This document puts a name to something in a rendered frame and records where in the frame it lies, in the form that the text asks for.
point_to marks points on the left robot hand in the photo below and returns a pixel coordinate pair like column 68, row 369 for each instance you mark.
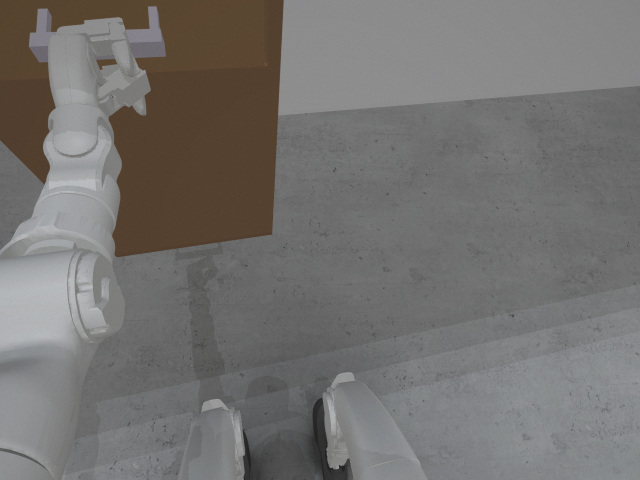
column 74, row 74

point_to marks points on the right robot thigh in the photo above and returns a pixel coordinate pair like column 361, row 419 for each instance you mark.
column 376, row 447

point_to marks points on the left robot thigh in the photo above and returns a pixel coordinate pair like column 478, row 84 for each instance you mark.
column 214, row 443

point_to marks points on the left robot forearm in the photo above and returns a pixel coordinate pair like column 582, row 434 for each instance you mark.
column 79, row 203

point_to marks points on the cabinet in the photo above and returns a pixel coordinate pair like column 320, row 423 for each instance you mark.
column 199, row 168

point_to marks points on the handle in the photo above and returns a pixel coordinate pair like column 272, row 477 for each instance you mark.
column 143, row 42

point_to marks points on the robot left upper arm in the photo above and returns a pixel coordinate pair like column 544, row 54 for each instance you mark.
column 55, row 309

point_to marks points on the robot thigh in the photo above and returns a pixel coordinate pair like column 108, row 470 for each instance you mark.
column 376, row 447
column 214, row 443

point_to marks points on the drawer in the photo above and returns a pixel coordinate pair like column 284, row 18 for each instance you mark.
column 196, row 33

